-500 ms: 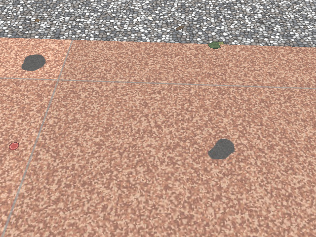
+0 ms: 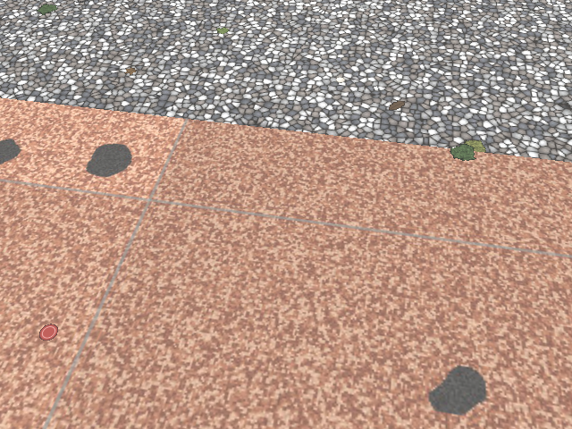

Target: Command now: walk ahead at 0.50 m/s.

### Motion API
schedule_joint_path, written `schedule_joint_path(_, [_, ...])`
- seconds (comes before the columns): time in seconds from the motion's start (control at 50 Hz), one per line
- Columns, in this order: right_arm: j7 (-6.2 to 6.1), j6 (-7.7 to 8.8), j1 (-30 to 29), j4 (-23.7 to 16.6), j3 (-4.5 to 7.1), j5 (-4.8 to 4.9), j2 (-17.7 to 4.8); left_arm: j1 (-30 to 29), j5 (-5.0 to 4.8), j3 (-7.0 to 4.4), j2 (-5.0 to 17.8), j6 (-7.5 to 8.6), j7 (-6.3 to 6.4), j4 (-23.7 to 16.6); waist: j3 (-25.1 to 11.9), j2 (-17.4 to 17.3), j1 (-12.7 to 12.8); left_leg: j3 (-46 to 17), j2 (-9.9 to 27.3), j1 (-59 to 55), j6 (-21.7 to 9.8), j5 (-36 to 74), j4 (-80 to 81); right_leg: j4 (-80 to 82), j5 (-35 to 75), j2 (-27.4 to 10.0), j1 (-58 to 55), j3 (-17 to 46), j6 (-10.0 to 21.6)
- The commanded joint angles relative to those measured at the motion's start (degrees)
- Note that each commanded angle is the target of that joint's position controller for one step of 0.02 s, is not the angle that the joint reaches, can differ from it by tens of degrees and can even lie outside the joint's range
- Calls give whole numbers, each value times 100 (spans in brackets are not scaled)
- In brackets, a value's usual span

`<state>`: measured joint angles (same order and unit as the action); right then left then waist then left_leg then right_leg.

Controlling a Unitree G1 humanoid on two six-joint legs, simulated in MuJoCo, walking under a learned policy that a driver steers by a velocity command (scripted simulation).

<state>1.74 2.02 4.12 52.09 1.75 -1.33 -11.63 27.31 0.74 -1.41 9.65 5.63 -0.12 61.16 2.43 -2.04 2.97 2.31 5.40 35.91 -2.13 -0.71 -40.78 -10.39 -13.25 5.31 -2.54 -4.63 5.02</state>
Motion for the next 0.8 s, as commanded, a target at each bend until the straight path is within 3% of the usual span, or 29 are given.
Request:
schedule_joint_path(0.02, [-11,84,-702,-487,15,13,-270,433,41,-119,768,36,68,-66,434,578,26,181,-180,122,-87,-4,440,197,2565,-1698,-38,787,643])
schedule_joint_path(0.06, [-18,126,-799,-567,38,10,-330,453,78,-137,820,12,111,-10,457,569,-13,177,-243,83,-218,-371,661,-33,2978,-1847,-406,801,651])
schedule_joint_path(0.1, [-54,185,-437,-490,83,13,-389,272,97,-159,890,-2,140,-6,281,605,-246,288,-477,-630,-405,-826,951,-596,4152,-1851,-471,656,538])
schedule_joint_path(0.12, [-94,222,131,-304,138,7,-462,195,93,-172,938,-14,139,-1,-14,616,-479,372,-679,-1368,-516,-935,1129,-1253,4832,-1778,-416,573,464])
schedule_joint_path(0.14, [-149,279,1107,37,221,-35,-588,97,63,-164,925,-30,123,-19,-518,444,-879,395,-764,-2596,-670,-688,1452,-2334,4769,-1549,-31,367,346])
schedule_joint_path(0.16, [-218,327,2168,267,354,-179,-1014,36,0,-105,781,-13,102,-197,-1215,49,-1234,-750,289,-4163,-987,-1068,1490,-3932,3102,-1295,1168,197,231])
schedule_joint_path(0.18, [-203,296,2516,314,490,-224,-1541,696,-217,-18,233,-23,38,-276,-1888,-1248,-960,-3593,1936,-5603,-1830,-1426,2091,-6147,-1126,-171,3244,-103,-38])
schedule_joint_path(0.2, [-150,213,2078,268,448,17,-1264,306,-46,-176,804,-41,56,-236,-1580,-388,-880,-3917,1725,-5154,-1726,-1646,2492,-6609,-1454,-330,3781,718,60])
schedule_joint_path(0.22, [-133,216,1440,170,360,70,-974,-200,-22,-199,785,-25,36,-419,-736,-206,-638,-2959,1539,-4346,-1539,-1539,2598,-6493,-916,-619,3988,745,90])
schedule_joint_path(0.24, [-108,262,1143,142,279,54,-651,-473,-8,-184,690,-4,19,-469,-350,69,-513,-2383,1290,-3661,-1375,-961,2811,-6188,-544,-804,3815,731,75])
schedule_joint_path(0.28, [-146,334,1077,280,167,63,-296,-434,124,-180,497,-139,-32,-440,-102,-45,-185,-1552,817,-2875,-1033,-355,3050,-5652,-309,-1020,3285,691,-29])
schedule_joint_path(0.34, [-177,441,1528,500,167,87,-424,-557,161,-184,374,-295,-114,-493,-47,-71,-74,-1115,665,-2710,-1033,248,3213,-5313,-103,-1044,3279,530,-172])
schedule_joint_path(0.4, [-182,442,1840,594,168,81,-534,-1339,144,-187,446,-359,-144,-766,201,-76,-180,-898,571,-2801,-1015,204,3447,-4720,492,-1175,3858,397,-308])
schedule_joint_path(0.5, [-192,424,2346,719,117,73,-501,-2438,59,-112,390,-336,-158,-1128,343,-121,-456,-588,446,-3188,-891,765,3457,-3303,1239,-1069,3958,166,-383])
schedule_joint_path(0.6, [-256,389,2768,900,116,6,-535,-3106,48,-93,452,-282,-142,-1384,449,-180,-642,-533,672,-4045,-954,1373,3164,-2543,1082,-890,4008,50,-203])
schedule_joint_path(0.66, [-303,369,2611,930,150,-30,-634,-2913,44,-137,533,-204,-114,-1401,362,-211,-432,-418,783,-4303,-861,2563,2611,-2162,490,-675,3435,-41,49])
schedule_joint_path(0.68, [-309,363,2516,927,166,-30,-690,-2493,48,-182,595,-173,-80,-1275,148,-250,-243,-338,745,-4262,-785,3348,2119,-2031,305,-485,2822,-125,155])
schedule_joint_path(0.7, [-297,342,2406,923,174,-5,-721,-1666,68,-247,671,-124,-36,-995,-252,-140,117,-179,581,-4097,-686,3702,1192,-1664,471,-290,1846,-230,283])
schedule_joint_path(0.72, [-282,346,2343,847,140,39,-643,-635,169,-359,938,-64,24,-675,-837,35,483,-31,353,-3223,-569,2816,-51,-1605,526,-672,354,207,499])
schedule_joint_path(0.74, [-225,354,2595,616,32,228,-208,196,306,-514,1546,-40,74,-584,-1667,1008,545,350,-313,-1449,-312,180,-2161,-1347,-158,-2346,-1317,2474,1033])
schedule_joint_path(0.76, [-204,350,2811,673,132,214,-377,17,134,-543,1606,-145,2,-571,-1978,1392,352,-155,-1000,-385,-304,-2902,-3422,-534,-163,-2988,-1546,4396,1480])
schedule_joint_path(0.78, [-213,314,2325,582,202,100,-589,-684,-5,-478,1341,-181,-26,-672,-1070,730,81,-512,-544,36,-370,-2437,-3619,-467,-515,-2728,-762,3571,1300])
schedule_joint_path(0.8, [-179,341,1903,468,181,61,-492,-1143,-27,-370,940,-151,-50,-757,-445,421,-18,-500,-337,36,-366,-1975,-3354,-238,-355,-2495,85,2864,1147])
